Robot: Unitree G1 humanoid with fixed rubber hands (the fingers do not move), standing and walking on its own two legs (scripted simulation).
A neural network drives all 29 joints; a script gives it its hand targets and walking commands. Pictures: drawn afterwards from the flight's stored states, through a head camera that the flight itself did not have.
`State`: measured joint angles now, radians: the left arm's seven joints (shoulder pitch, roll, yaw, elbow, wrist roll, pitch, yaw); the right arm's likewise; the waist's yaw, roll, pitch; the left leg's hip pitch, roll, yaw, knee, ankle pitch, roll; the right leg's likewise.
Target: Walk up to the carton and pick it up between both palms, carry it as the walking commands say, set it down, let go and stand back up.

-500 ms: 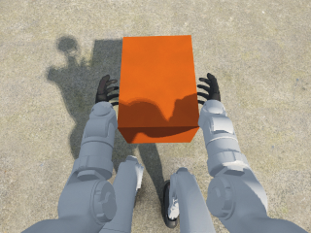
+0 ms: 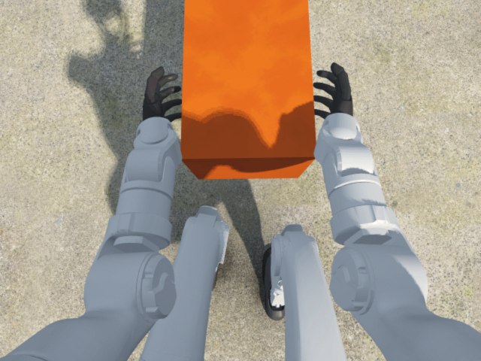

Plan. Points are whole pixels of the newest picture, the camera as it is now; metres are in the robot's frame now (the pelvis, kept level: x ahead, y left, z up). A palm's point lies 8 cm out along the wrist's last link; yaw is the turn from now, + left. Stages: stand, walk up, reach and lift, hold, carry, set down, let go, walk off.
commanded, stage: set down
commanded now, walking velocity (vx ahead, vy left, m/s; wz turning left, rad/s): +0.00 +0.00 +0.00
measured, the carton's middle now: (247, 94) +0.54 +0.06 -0.17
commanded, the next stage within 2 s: none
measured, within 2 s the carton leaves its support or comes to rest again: neither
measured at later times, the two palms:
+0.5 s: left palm (160, 128) +0.45 +0.21 -0.19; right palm (308, 115) +0.51 -0.06 -0.17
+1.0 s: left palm (176, 126) +0.49 +0.21 -0.28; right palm (302, 119) +0.53 -0.07 -0.27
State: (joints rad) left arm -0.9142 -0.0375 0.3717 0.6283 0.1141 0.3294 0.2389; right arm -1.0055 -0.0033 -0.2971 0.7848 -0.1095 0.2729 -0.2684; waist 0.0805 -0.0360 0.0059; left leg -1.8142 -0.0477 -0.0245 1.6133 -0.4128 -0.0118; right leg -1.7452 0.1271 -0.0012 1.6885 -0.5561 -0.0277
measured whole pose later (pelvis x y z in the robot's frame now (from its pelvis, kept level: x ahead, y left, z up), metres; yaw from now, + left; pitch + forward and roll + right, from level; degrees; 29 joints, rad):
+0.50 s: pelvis -0.04 +0.00 -0.07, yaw +0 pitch +21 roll -1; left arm -1.27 0.10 0.33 0.63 0.04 0.43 0.29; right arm -1.39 -0.13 -0.30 0.81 -0.05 0.37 -0.28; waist 0.11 -0.05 0.52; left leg -1.82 -0.07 -0.04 1.86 -0.42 -0.02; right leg -1.74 0.12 -0.04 1.94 -0.58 -0.03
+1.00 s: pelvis -0.02 +0.01 -0.11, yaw -2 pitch +28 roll -2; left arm -1.33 0.14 0.30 0.70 0.00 0.33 0.29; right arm -1.45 -0.19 -0.21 0.88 0.05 0.28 -0.31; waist 0.11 -0.04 0.53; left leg -2.04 -0.06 -0.03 2.02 -0.47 0.00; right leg -1.94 0.14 -0.05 2.08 -0.63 -0.01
